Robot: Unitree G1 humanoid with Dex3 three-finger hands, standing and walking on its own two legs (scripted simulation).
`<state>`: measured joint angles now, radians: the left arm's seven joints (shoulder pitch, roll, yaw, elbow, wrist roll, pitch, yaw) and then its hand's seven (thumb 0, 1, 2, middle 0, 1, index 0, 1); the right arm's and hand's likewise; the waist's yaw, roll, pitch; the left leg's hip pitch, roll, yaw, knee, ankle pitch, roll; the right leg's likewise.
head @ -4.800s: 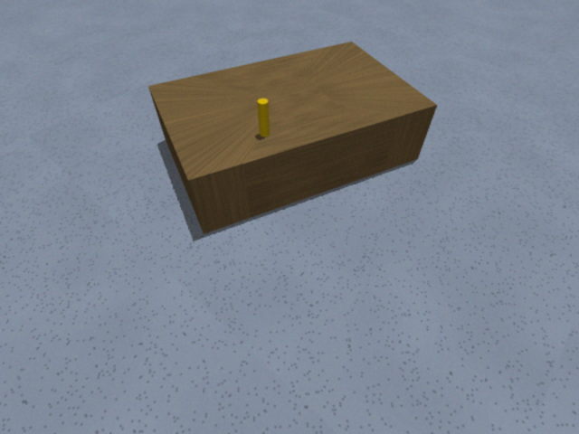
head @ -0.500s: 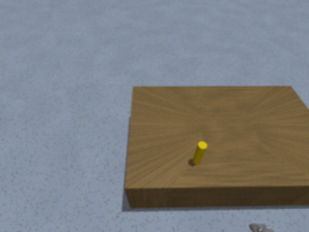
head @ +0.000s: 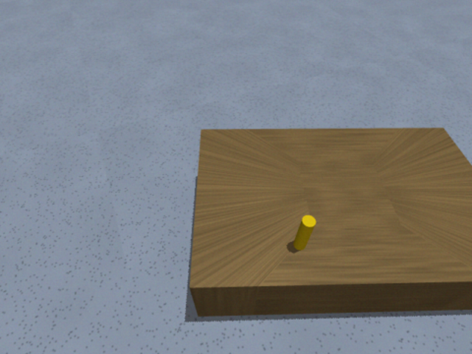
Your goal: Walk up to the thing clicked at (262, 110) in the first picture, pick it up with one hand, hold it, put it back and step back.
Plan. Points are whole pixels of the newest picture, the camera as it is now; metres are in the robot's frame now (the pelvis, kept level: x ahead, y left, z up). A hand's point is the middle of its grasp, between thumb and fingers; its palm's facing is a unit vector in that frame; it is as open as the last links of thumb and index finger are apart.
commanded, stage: walk up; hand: right
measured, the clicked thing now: (303, 233) +0.52 -0.24 -0.37
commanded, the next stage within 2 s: stand in 0.36 s
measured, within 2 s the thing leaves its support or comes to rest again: neither
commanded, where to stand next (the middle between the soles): +0.06 +0.00 m, yaw -1 degrees
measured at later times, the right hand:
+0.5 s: hand out of the picture +0.09 -0.25 -0.15, palm faces -0.01 +0.94 -0.33, open 7.4 cm
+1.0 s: hand out of the picture +0.06 -0.26 -0.16, palm faces -0.02 +0.94 -0.34, open 7.4 cm
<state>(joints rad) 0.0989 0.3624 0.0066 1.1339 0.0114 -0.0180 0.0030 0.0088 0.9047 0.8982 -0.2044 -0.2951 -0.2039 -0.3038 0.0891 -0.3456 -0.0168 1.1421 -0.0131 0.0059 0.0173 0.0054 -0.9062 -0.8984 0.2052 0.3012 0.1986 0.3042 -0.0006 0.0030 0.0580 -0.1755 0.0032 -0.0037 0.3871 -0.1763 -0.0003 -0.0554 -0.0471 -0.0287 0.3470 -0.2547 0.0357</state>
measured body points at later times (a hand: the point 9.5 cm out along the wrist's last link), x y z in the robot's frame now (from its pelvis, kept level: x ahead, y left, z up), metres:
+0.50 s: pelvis +0.00 +0.00 +0.00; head +0.01 -0.01 +0.45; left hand +0.08 +0.30 -0.13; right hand +0.09 -0.30 -0.13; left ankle +0.02 +0.12 -0.74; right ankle -0.04 -0.14 -0.74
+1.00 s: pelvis -0.01 -0.01 +0.00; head +0.00 -0.01 +0.45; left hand +0.06 +0.29 -0.13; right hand +0.06 -0.31 -0.13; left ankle +0.02 +0.12 -0.74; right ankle -0.04 -0.14 -0.74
